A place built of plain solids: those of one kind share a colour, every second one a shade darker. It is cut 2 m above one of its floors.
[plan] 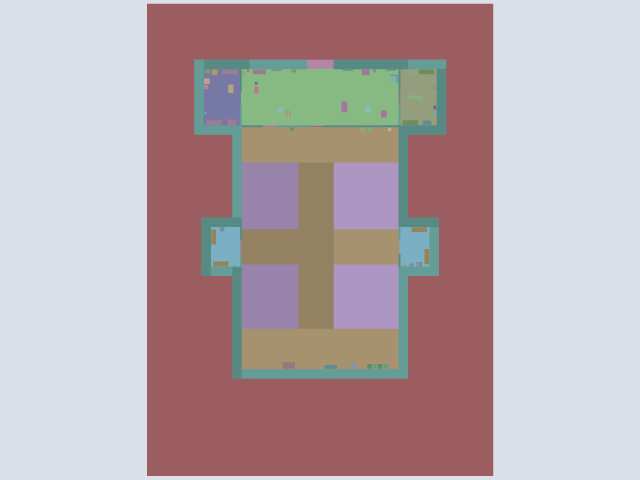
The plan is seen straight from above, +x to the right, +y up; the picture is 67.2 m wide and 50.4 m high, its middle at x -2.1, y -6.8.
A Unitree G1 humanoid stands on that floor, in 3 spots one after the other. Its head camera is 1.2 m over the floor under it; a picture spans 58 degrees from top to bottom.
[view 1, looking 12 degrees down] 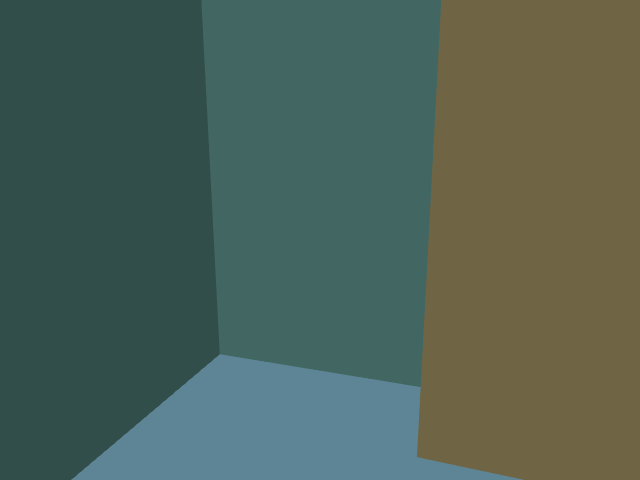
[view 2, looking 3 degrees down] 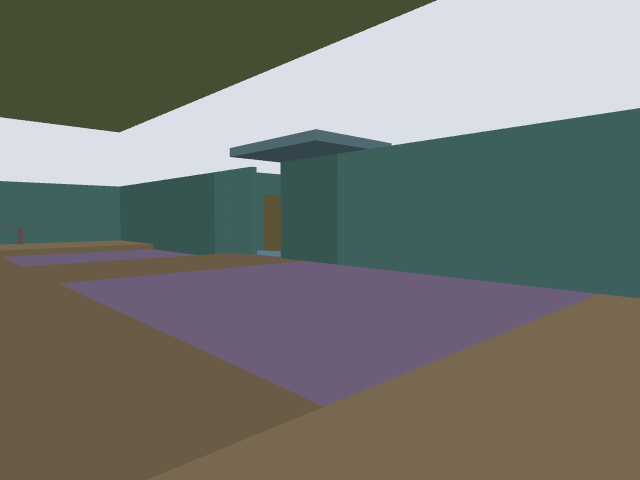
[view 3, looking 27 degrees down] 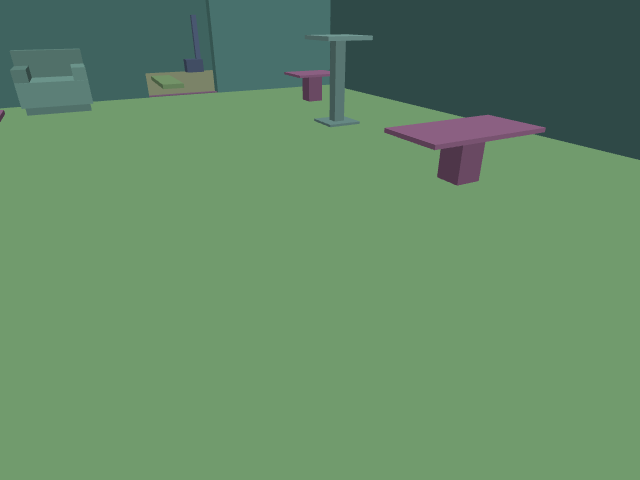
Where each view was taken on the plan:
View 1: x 7.64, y -7.51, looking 108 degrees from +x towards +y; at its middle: wall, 2.23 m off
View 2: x -2.50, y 3.29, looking -133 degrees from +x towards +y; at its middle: wall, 11.45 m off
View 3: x -2.08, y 9.84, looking -28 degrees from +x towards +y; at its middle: floor_foyer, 2.64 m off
